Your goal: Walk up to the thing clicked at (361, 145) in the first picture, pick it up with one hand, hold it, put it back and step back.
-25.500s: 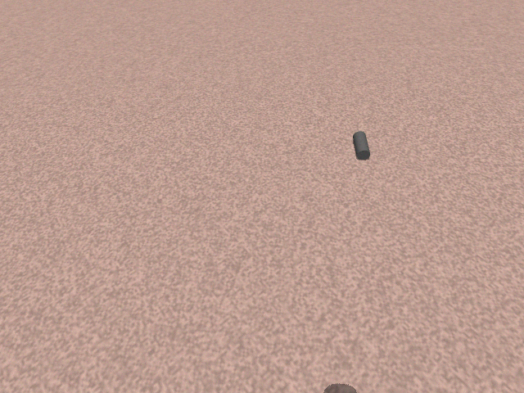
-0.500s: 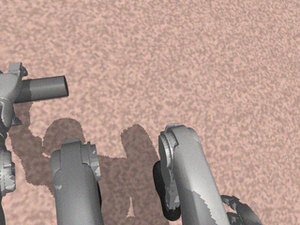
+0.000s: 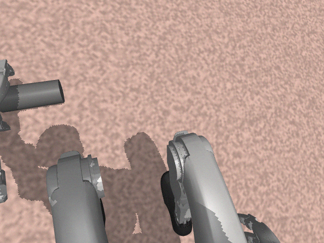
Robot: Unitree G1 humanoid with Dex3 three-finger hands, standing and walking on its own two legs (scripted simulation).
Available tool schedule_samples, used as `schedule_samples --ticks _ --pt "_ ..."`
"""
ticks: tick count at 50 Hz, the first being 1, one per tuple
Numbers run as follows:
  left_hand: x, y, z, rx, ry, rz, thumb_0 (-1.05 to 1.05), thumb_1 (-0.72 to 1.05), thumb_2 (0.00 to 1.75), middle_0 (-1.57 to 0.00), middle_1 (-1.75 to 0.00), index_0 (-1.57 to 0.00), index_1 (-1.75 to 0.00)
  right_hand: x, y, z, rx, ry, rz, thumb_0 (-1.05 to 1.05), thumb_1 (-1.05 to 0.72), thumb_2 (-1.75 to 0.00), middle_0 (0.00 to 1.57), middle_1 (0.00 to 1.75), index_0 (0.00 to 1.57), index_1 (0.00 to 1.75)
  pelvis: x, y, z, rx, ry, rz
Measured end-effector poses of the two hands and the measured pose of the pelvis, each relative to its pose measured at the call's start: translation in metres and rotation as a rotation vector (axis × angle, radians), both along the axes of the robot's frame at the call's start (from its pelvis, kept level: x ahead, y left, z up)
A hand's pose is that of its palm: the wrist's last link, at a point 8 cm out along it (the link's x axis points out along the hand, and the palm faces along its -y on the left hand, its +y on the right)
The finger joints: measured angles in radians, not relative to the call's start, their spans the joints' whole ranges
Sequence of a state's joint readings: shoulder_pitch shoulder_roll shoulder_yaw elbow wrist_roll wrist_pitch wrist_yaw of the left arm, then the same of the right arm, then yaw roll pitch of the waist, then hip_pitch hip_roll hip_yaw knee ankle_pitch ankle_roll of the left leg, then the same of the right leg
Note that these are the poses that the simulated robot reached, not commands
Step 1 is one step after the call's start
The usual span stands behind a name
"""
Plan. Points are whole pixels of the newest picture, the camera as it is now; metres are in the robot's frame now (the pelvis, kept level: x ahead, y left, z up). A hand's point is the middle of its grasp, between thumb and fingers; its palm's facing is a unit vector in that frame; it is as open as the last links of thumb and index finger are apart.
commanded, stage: rise first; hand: left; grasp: from above
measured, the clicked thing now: (31, 95) +0.50 +0.29 -0.29
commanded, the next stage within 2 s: approach in 0.86 s
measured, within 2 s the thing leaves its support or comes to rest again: neither
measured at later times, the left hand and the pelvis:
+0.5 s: hand out of the picture +0.45 +0.33 -0.17, palm faces -0.45 -0.08 -0.89, open 14.2 cm; pelvis +0.00 +0.00 +0.00, yaw -1 degrees
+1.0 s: hand out of the picture +0.45 +0.33 -0.16, palm faces -0.45 -0.08 -0.89, open 14.1 cm; pelvis -0.01 +0.00 +0.00, yaw -1 degrees
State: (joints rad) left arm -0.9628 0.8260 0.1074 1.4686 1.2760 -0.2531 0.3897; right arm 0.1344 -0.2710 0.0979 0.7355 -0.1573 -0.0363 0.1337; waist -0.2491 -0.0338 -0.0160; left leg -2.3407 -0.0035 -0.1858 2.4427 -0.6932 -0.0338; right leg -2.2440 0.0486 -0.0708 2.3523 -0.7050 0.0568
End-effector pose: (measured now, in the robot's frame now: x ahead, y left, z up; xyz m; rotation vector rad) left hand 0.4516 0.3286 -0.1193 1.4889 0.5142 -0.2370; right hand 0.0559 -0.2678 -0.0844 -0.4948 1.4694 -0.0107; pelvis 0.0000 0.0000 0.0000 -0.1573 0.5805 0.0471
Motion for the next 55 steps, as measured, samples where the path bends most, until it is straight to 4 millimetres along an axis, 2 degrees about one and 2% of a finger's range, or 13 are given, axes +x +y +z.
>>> schedule_samples --ticks 19,36,55 --pt "0.011 0.003 0.004 0.000 -0.012 -0.004 0.00 -0.55 1.02 -0.08 -1.03 -0.08 -1.02 -0.003 0.002 0.002 -0.006 0.003 0.011 0.00 -0.91 -0.90 0.20 0.30 0.20 0.30 -0.002 0.001 -0.002 -0.011 -0.013 -0.007" --pt "0.005 0.005 0.009 0.000 0.004 -0.017 0.00 -0.55 1.02 -0.08 -1.03 -0.08 -1.03 -0.004 0.005 0.006 0.001 -0.002 0.006 0.00 -0.90 -0.90 0.20 0.30 0.20 0.30 -0.004 0.002 0.002 -0.014 -0.011 -0.001" --pt "0.007 0.001 0.011 0.018 0.007 -0.026 0.00 -0.54 1.01 -0.09 -1.05 -0.09 -1.04 -0.009 0.006 0.007 -0.001 -0.013 0.004 0.00 -0.91 -0.90 0.20 0.30 0.20 0.30 -0.006 0.002 0.002 -0.011 -0.011 0.000"
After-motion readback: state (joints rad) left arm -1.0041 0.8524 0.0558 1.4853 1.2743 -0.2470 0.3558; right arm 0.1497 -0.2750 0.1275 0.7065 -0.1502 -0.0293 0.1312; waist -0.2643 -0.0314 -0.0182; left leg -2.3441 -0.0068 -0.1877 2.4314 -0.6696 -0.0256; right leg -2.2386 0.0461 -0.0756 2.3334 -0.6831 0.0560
